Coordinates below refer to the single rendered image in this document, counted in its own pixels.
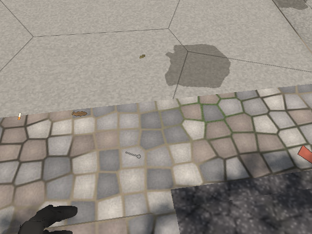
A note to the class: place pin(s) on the left robot hand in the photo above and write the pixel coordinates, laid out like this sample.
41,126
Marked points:
46,217

